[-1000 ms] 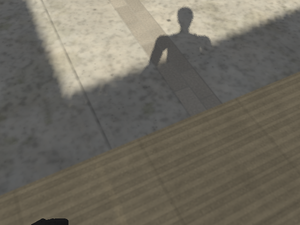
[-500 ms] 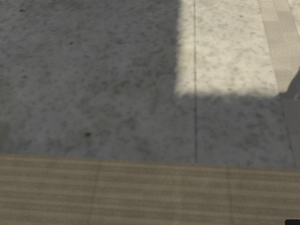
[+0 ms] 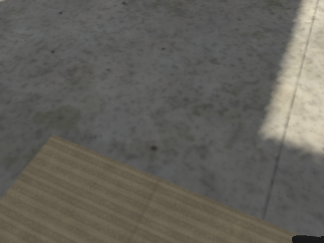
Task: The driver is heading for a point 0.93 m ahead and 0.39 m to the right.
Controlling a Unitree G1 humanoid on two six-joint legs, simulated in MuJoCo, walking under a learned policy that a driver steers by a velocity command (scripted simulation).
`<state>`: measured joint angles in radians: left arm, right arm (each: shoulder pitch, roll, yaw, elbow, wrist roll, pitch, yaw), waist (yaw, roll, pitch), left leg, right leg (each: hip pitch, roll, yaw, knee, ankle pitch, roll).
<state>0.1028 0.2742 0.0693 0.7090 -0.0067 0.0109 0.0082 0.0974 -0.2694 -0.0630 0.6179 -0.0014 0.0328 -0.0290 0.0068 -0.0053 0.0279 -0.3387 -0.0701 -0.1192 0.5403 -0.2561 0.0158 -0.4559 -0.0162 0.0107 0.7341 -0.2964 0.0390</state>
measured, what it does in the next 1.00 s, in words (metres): steps on the spot, turning right: right foot, then left foot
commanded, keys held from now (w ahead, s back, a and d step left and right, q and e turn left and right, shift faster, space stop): e+shift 0.72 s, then w+e+shift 0.06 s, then w+shift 0.16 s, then w+q+shift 0.06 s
